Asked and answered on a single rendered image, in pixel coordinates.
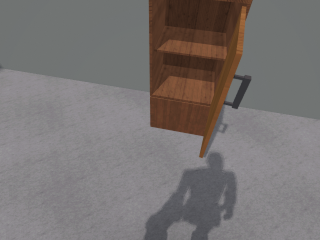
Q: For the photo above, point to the handle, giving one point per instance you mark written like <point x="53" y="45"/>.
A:
<point x="242" y="89"/>

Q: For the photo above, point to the cupboard door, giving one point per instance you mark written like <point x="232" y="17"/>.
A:
<point x="233" y="57"/>

